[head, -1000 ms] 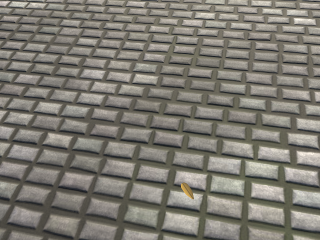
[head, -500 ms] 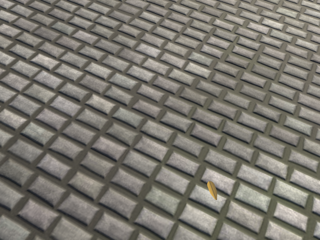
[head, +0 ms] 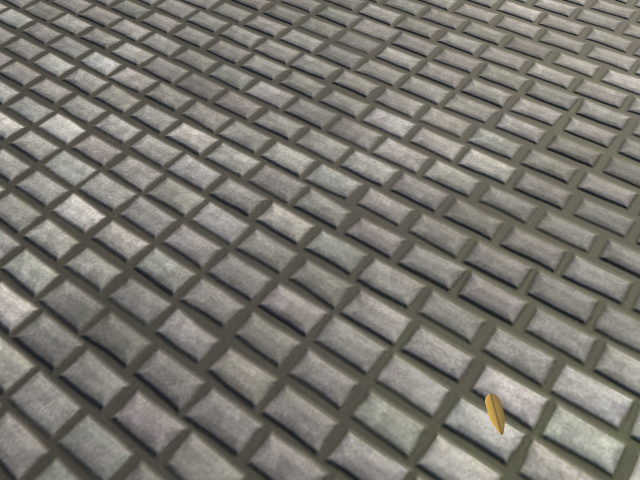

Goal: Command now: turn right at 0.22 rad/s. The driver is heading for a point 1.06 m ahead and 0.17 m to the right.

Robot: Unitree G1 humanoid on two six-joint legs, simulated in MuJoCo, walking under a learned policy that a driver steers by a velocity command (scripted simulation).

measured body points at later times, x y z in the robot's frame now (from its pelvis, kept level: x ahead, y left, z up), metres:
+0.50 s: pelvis -0.02 -0.03 -0.01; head +0.02 -0.06 +0.44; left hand +0.20 +0.21 -0.09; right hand +0.03 -0.35 -0.13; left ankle -0.03 +0.13 -0.68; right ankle -0.03 -0.12 -0.74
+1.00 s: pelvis +0.01 -0.04 -0.01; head +0.02 -0.03 +0.44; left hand +0.22 +0.20 -0.11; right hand +0.04 -0.34 -0.12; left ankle +0.05 +0.10 -0.74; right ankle -0.03 -0.12 -0.74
